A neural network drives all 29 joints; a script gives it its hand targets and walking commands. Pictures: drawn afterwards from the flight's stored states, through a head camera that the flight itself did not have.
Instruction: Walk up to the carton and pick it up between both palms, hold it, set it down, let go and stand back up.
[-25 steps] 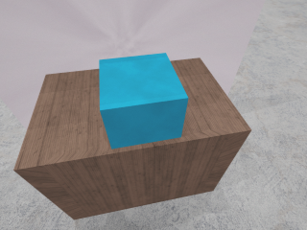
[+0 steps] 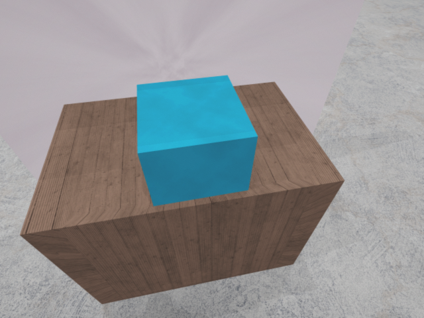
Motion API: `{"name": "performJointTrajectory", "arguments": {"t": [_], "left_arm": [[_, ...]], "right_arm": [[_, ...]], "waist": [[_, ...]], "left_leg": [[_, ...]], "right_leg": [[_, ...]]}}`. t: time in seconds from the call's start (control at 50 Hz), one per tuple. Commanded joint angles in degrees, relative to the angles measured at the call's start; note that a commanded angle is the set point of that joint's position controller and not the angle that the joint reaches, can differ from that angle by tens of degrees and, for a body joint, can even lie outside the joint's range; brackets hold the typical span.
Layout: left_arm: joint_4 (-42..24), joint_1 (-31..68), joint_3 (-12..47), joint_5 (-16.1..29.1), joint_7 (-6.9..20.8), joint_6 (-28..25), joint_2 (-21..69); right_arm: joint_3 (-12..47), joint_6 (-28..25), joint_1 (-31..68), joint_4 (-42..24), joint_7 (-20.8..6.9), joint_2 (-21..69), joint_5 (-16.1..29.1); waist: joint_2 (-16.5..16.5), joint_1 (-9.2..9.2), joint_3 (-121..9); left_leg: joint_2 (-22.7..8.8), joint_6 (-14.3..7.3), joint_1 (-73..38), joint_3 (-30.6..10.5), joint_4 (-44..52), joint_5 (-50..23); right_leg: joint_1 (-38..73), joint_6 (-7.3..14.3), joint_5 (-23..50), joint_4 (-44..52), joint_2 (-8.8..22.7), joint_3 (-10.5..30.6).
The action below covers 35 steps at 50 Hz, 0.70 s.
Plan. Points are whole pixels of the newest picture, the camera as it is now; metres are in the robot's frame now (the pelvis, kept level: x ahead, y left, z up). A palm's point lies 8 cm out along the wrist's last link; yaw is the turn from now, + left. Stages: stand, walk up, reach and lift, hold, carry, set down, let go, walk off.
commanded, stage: stand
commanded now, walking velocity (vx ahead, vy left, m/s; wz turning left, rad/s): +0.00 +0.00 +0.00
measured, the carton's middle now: (192, 137) +0.61 +0.05 -0.02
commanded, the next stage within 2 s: walk up in 0.02 s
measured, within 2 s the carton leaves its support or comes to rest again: neither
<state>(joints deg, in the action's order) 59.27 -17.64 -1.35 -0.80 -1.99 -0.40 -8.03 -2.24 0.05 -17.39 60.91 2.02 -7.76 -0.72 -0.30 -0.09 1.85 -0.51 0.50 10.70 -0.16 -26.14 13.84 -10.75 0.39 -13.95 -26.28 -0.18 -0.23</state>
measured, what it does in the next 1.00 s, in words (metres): walks ahead: right foot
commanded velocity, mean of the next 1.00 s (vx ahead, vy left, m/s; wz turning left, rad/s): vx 0.00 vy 0.00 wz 0.00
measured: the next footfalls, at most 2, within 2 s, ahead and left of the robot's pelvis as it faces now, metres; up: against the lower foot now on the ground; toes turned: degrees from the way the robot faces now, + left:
right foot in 0.82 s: +0.26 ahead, -0.11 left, +0.00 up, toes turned +8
left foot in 1.08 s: +0.13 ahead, +0.09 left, +0.00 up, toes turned +12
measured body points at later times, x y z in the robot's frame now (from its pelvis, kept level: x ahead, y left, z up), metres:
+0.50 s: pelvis +0.03 +0.02 -0.01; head +0.03 +0.04 +0.44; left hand -0.03 +0.28 -0.17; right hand +0.01 -0.23 -0.15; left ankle +0.03 +0.11 -0.74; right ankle +0.01 -0.11 -0.71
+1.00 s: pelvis +0.13 -0.03 -0.02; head +0.15 -0.03 +0.43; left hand +0.19 +0.22 -0.15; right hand +0.20 -0.26 -0.16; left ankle +0.06 +0.10 -0.71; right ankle +0.22 -0.12 -0.74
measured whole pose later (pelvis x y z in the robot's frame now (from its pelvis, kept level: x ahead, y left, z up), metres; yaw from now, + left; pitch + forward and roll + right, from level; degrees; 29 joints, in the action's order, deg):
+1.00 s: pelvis +0.13 -0.03 -0.02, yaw +12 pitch -3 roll +0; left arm 52.2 -7.8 1.1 -0.6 -1.9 1.9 -10.5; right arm 0.4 0.4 -19.8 49.6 3.4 -11.6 -1.0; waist -0.7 0.5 5.2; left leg -0.1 1.6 16.4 -3.1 -50.5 35.0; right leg -19.9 2.4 -12.3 -34.8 1.5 -6.1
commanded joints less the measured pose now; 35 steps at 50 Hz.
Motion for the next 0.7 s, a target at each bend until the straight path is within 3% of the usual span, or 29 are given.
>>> {"name": "performJointTrajectory", "arguments": {"t": [0.0,0.18,0.2,0.22,0.24,0.28,0.3,0.32,0.34,0.36,0.38,0.4,0.42,0.44,0.46,0.5,0.54,0.62,0.66,0.68], "left_arm": [[-0.11,-3.38,-0.73,-0.03,-0.31,-0.37,-4.42],[1.87,-3.99,-0.43,0.10,-0.47,-0.09,-3.33],[0.62,-7.43,-1.71,-2.60,0.04,-0.71,-9.69],[0.52,-7.35,-2.24,-3.00,0.11,-0.51,-10.45],[0.82,-8.92,-2.20,-2.68,0.17,-0.36,-10.12],[1.42,-10.34,-2.03,-2.00,0.00,-0.50,-10.80],[0.81,-8.42,-2.30,-1.96,-0.25,-0.55,-12.12],[0.10,-6.44,-2.34,-2.11,-0.16,-0.65,-12.53],[-0.37,-4.34,-2.25,-2.31,-0.03,-0.64,-12.86],[-1.00,-1.69,-1.96,-2.52,0.18,-0.49,-13.01],[-1.81,1.64,-1.49,-2.68,0.48,-0.07,-12.10],[-2.96,3.16,-0.55,-2.82,0.94,0.39,-9.72],[-5.35,2.77,0.50,-3.03,1.57,0.74,-6.25],[-6.05,0.00,0.43,-3.43,1.75,1.22,-6.92],[-5.68,-0.32,0.16,-3.23,2.03,1.44,-8.59],[-5.72,-0.15,0.26,-3.07,2.39,0.90,-10.35],[-4.53,-2.84,0.12,-3.00,2.67,0.59,-10.92],[-5.20,-0.26,1.63,-2.34,1.92,1.01,-7.80],[-6.29,2.32,2.39,-1.86,1.38,0.95,-6.47],[-6.45,3.41,2.36,-1.68,1.08,0.91,-6.70]], "right_arm": [[-0.37,-0.42,-3.11,0.09,0.15,-3.62,-0.06],[-0.04,-0.36,-4.52,2.51,0.45,-2.94,-0.14],[-0.38,-1.18,-8.66,0.23,-0.04,-8.02,-1.94],[-1.08,-1.13,-7.53,-0.23,-0.19,-8.90,-2.18],[-0.82,-1.04,-4.95,-1.55,-0.38,-7.83,-1.93],[0.36,-1.84,-2.97,-4.48,-0.93,-3.41,-2.16],[0.50,-2.29,-4.78,-5.41,-1.07,-2.66,-2.62],[0.18,-2.72,-6.23,-5.91,-1.24,-3.82,-2.63],[-0.33,-3.11,-7.70,-6.13,-1.35,-4.85,-2.43],[-0.67,-3.37,-11.56,-5.34,-1.35,-4.74,-2.41],[-1.07,-3.53,-17.47,-4.28,-1.18,-4.39,-2.27],[-1.96,-3.65,-23.19,-3.86,-0.80,-5.93,-2.27],[-2.64,-3.57,-27.01,-4.35,-0.07,-9.35,-1.72],[-2.87,-2.82,-23.72,-4.83,1.20,-12.12,-0.74],[-2.66,-2.56,-20.00,-5.62,1.84,-11.78,-0.19],[-1.97,-3.38,-15.80,-7.47,1.37,-11.00,-0.90],[-1.20,-4.24,-15.71,-7.97,0.89,-8.40,-1.15],[-0.29,-5.12,-15.70,-8.85,0.48,-6.82,-1.06],[0.11,-4.68,-14.65,-9.86,0.34,-7.53,-1.17],[0.19,-4.35,-14.67,-10.16,0.26,-8.17,-1.17]], "waist": [[0.25,-0.09,1.93],[0.15,-0.13,4.24],[1.59,0.30,-0.48],[1.29,-0.22,4.51],[1.68,-1.66,8.75],[7.86,-2.42,11.48],[8.76,-1.64,10.55],[8.21,-0.68,8.32],[6.43,0.50,5.90],[5.81,2.69,3.75],[2.87,5.73,3.02],[-4.83,8.25,3.33],[-12.38,7.91,4.78],[-8.29,4.49,10.15],[-4.76,3.19,13.64],[-5.18,1.28,13.47],[-6.66,0.69,8.92],[-6.73,0.31,5.16],[-9.67,0.60,3.97],[-9.82,1.11,3.32]], "left_leg": [[-3.82,-1.60,1.42,-3.52,4.71,-4.77],[-3.67,-1.28,2.84,-3.21,5.54,-3.67],[-1.93,-3.50,3.78,-5.37,2.41,22.03],[-1.65,-3.56,11.04,-6.59,1.47,29.14],[-0.37,-2.79,16.01,-5.19,-1.71,27.81],[2.42,-1.44,22.18,0.40,-13.04,13.69],[0.33,-1.70,20.46,-0.23,-14.94,10.04],[-0.34,-1.90,16.74,-0.86,-14.70,9.62],[0.28,-2.27,10.58,-0.41,-12.18,9.30],[1.53,-2.52,1.40,0.19,-9.73,8.15],[2.65,-3.08,-8.26,0.01,-6.70,7.14],[-2.10,-4.15,-13.57,-9.83,-0.41,13.88],[-15.01,-4.99,-11.77,-33.51,11.69,30.82],[-20.92,-7.60,-4.57,-45.79,18.43,38.88],[-20.39,-8.75,0.80,-43.80,18.68,39.20],[-15.64,-7.43,0.04,-32.57,16.60,29.02],[-11.41,-6.21,-1.46,-23.15,14.29,14.84],[-7.80,-7.24,-0.09,-10.81,6.14,-23.99],[-5.75,-6.61,1.44,-6.81,0.92,-36.44],[-5.66,-5.97,0.90,-6.73,-1.14,-39.78]], "right_leg": [[-1.31,1.75,3.78,5.42,4.21,3.56],[-2.01,1.48,1.39,6.34,4.32,4.04],[1.17,2.32,-25.90,3.86,2.86,3.20],[-0.30,3.41,-34.79,5.46,4.16,6.54],[-1.46,4.72,-36.52,8.09,6.26,9.13],[1.77,8.56,-33.53,14.19,13.81,17.27],[1.00,10.09,-31.47,14.49,17.36,19.06],[-0.94,10.34,-29.97,14.24,17.47,18.05],[-3.72,9.63,-28.78,12.95,15.72,14.24],[-9.32,8.15,-27.90,9.36,12.80,9.30],[-16.59,5.83,-29.39,3.17,8.91,3.69],[-24.01,2.78,-30.25,-11.10,3.18,-2.20],[-30.30,-0.36,-24.96,-28.57,-1.53,-4.37],[-33.18,-1.21,-22.08,-33.12,1.06,0.90],[-31.92,-1.87,-18.36,-35.28,3.93,2.88],[-31.34,-2.34,-10.24,-34.30,5.10,4.17],[-26.51,-3.21,-4.95,-32.86,4.63,3.07],[-19.15,-3.35,-0.02,-26.85,3.70,0.24],[-13.26,-2.54,1.96,-19.99,2.12,-2.69],[-11.61,-2.27,3.35,-17.66,0.68,-4.00]]}}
